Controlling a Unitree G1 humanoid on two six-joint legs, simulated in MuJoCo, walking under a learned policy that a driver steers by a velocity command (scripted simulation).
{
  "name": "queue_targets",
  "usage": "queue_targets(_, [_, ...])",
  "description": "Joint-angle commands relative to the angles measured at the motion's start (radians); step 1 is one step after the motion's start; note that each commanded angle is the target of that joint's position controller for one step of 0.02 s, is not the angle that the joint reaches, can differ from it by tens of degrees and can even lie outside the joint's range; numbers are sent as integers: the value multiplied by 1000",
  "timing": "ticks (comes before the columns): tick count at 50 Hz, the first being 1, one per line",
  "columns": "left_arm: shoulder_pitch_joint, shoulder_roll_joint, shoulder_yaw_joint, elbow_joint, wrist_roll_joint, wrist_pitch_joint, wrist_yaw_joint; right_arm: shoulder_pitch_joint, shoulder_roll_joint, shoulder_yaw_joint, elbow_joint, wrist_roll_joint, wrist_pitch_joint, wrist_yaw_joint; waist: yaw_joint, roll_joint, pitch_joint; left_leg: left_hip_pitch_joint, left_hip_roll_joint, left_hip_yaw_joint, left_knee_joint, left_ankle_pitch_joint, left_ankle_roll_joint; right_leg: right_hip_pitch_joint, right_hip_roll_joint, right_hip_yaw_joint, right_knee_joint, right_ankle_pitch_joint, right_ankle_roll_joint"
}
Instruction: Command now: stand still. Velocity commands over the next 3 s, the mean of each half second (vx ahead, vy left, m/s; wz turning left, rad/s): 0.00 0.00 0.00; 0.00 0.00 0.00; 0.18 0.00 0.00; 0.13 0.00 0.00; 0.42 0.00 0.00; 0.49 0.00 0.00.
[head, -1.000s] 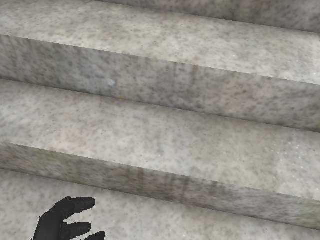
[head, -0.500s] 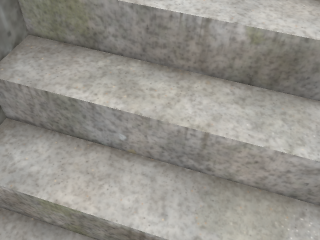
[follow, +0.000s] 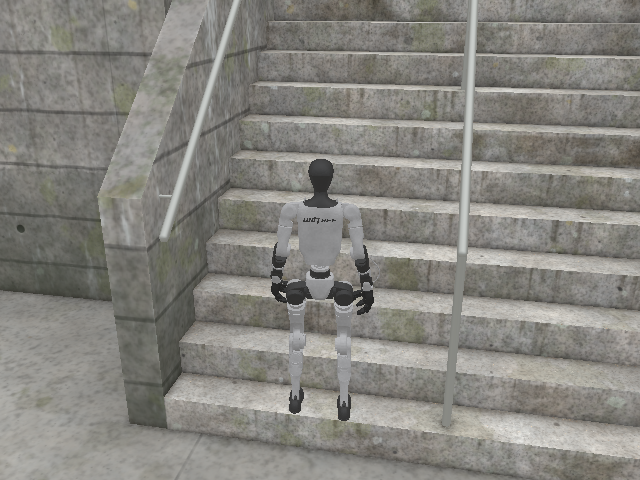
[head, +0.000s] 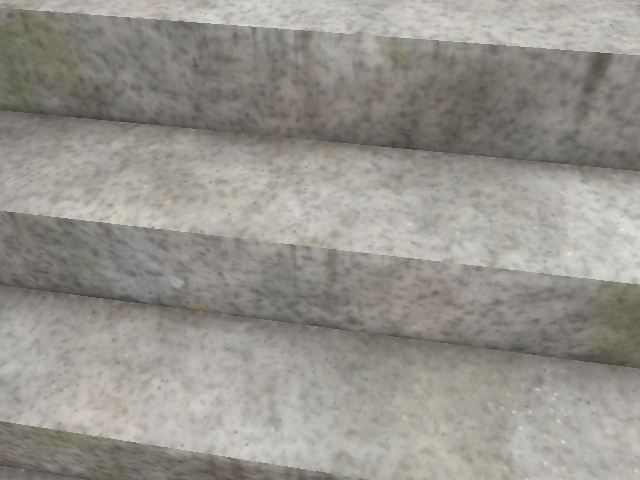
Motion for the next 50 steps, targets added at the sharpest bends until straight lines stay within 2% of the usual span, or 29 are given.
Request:
queue_targets(1, [-13, 96, 25, -62, 5, -27, -36, -39, -84, -19, -58, -3, -11, -2, 18, -38, 64, -77, 5, 7, -86, -34, 37, -80, -52, 54, -112, -11, -52])
queue_targets(2, [1, 97, 25, -57, -1, -31, -34, -39, -76, -15, -57, 1, -19, -1, 18, -29, 55, -66, 7, 4, -88, -1, 39, -74, -45, 46, -96, 49, -49])
queue_targets(3, [-20, 91, 19, -53, -38, -34, 116, -26, -59, -19, -52, 12, -73, -70, 20, -5, 99, -44, 136, -73, -89, 357, 68, -60, -87, 71, -101, 369, -60])
queue_targets(4, [40, 97, 17, -34, -35, -34, 167, 5, -56, -16, -34, 8, -89, -97, 26, 33, 53, -1, 137, -81, -77, 427, 67, -5, -94, 72, -92, 429, -59])
queue_targets(6, [83, 110, 19, -11, -36, -30, 190, 31, -73, -19, -12, 14, -90, -115, 27, 41, -1, 47, 137, -74, -67, 435, 63, 30, -89, 69, -95, 438, -63])
queue_targets(15, [131, 77, 9, 46, -25, -5, 187, 34, -65, -12, 31, 5, -58, -123, 27, 1, 62, 7, 140, -66, -124, 168, 65, -16, -79, 77, -164, 202, -69])
queue_targets(17, [144, 114, 16, 54, 7, 15, 10, 26, -103, -20, 47, -29, -14, 15, 20, -41, 160, -71, 15, -5, -153, -169, 35, -133, -25, 95, -257, -252, -66])
queue_targets(20, [159, 129, 25, 65, 13, 6, -23, 28, -92, -22, 57, -33, -12, 32, 20, -45, 121, -39, 1, 19, -128, -94, 42, -154, -42, 96, -245, -249, -86])
queue_targets(24, [201, 80, 6, 94, 5, 11, -17, 6, -55, 5, 64, -9, -42, 41, 34, -6, 89, -20, 15, -12, -158, 6, 56, -116, 2, 41, -179, -45, -58])
queue_targets(25, [141, 83, 14, 79, -42, -19, 127, 2, -52, -1, 65, 21, -76, -64, 32, -7, 126, -32, 135, -62, -124, 222, 80, -93, -69, 83, -160, 221, -74])
queue_targets(26, [177, 85, 8, 90, -43, -27, 173, 44, -48, 6, 77, 20, -86, -102, 30, 10, 70, -2, 135, -78, -121, 287, 79, -26, -76, 89, -142, 302, -75])
queue_targets(29, [261, 68, -2, 133, 0, 32, 5, 41, -67, 12, 91, -11, -48, 48, 34, 14, 77, 3, 25, -20, -160, 91, 59, -65, 28, 25, -175, 73, -43])
queue_targets(30, [182, 95, 16, 100, -35, -8, 128, 26, -73, 1, 85, 18, -74, -64, 33, 12, 107, 2, 132, -67, -120, 277, 85, -56, -71, 74, -153, 269, -73])
queue_targets(31, [213, 85, 8, 113, -43, -18, 169, 68, -54, 12, 97, 22, -80, -104, 33, 22, 51, 31, 136, -78, -116, 320, 85, -8, -78, 82, -140, 312, -76])
queue_targets(32, [259, 53, -8, 136, -17, 6, 79, 73, -75, 13, 106, 0, -62, -26, 28, 17, -12, 49, 44, -30, -144, 159, 63, 0, 6, 29, -154, 153, -39])
queue_targets(33, [195, 91, 13, 115, -33, -16, 155, 31, -76, 4, 90, 12, -77, -94, 38, 24, 92, 18, 134, -73, -115, 278, 82, -41, -75, 82, -146, 268, -72])
queue_targets(34, [254, 39, -12, 140, -12, 15, 65, 67, -54, 17, 108, -6, -51, -14, 24, 11, 16, 37, 44, -37, -159, 134, 61, -21, 11, 35, -167, 129, -34])
queue_targets(35, [199, 83, 12, 122, -33, -10, 149, 33, -69, 5, 99, 15, -71, -89, 40, 18, 109, 12, 132, -69, -120, 270, 83, -47, -74, 77, -153, 258, -69])
queue_targets(36, [267, 52, -9, 148, -14, 15, 63, 80, -56, 16, 116, -1, -50, -12, 25, 10, 30, 34, 42, -30, -163, 130, 61, -23, 13, 29, -170, 127, -33])
queue_targets(37, [202, 79, 11, 129, -31, -9, 150, 35, -59, 6, 105, 14, -71, -89, 39, 18, 115, 10, 134, -67, -121, 271, 82, -52, -76, 75, -153, 257, -67])
queue_targets(38, [266, 48, -9, 154, -11, 16, 63, 75, -49, 16, 121, -4, -50, -12, 27, 10, 26, 38, 41, -31, -163, 128, 61, -21, 12, 29, -170, 123, -32])
queue_targets(39, [202, 77, 11, 134, -31, -9, 151, 31, -58, 6, 108, 14, -72, -88, 40, 17, 114, 9, 134, -67, -122, 269, 82, -52, -76, 74, -153, 253, -66])
queue_targets(40, [264, 46, -10, 159, -10, 17, 64, 69, -47, 17, 125, -4, -51, -11, 29, 11, 26, 38, 41, -31, -164, 127, 62, -21, 11, 28, -169, 120, -31])
queue_targets(41, [202, 75, 10, 138, -31, -9, 151, 26, -60, 6, 111, 14, -72, -88, 41, 16, 115, 9, 134, -67, -122, 267, 83, -53, -77, 75, -154, 251, -66])
queue_targets(43, [273, 48, -7, 174, 3, 32, 19, 45, -67, 11, 125, -18, -38, 33, 35, 9, 89, 28, 28, -20, -173, 91, 65, -57, 25, 20, -185, 77, -35])
queue_targets(45, [213, 71, 5, 145, -37, -15, 174, 52, -37, 13, 122, 21, -76, -106, 33, 15, 72, 28, 137, -74, -121, 297, 85, -19, -82, 79, -146, 289, -71])
queue_targets(48, [279, 43, -11, 186, 4, 42, 0, 51, -49, 15, 138, -19, -29, 54, 30, 7, 105, 23, 24, -17, -178, 81, 64, -70, 25, 22, -192, 74, -36])
queue_targets(49, [196, 73, 8, 146, -32, -3, 129, 24, -53, 8, 126, 19, -65, -63, 35, 7, 125, 8, 134, -60, -127, 259, 86, -61, -77, 68, -162, 251, -69])
queue_targets(50, [222, 67, 1, 157, -42, -15, 171, 61, -36, 17, 135, 25, -75, -104, 33, 15, 70, 35, 137, -73, -124, 299, 87, -13, -83, 80, -148, 295, -74])
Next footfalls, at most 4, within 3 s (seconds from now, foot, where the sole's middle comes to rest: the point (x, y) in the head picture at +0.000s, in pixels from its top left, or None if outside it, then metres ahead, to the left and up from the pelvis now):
1.74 right None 0.12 -0.15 -0.57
2.28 left None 0.27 0.07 -0.57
2.74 right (380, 408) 0.48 -0.07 -0.37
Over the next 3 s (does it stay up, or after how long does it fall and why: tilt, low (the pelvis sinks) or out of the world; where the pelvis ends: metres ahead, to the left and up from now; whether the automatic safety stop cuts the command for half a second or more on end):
stays up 0.47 -0.02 0.38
